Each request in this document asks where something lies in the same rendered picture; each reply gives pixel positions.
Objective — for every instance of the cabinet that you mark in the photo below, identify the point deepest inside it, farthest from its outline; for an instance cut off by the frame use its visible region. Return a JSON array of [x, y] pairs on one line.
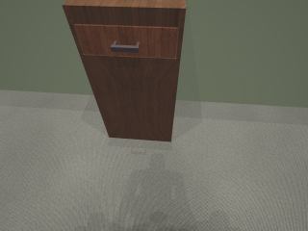
[[135, 95]]

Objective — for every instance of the drawer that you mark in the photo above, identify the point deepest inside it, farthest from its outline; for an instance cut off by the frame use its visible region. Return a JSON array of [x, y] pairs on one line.
[[156, 42]]

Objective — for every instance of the handle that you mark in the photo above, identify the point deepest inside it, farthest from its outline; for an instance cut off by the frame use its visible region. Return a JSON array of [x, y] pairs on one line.
[[125, 48]]

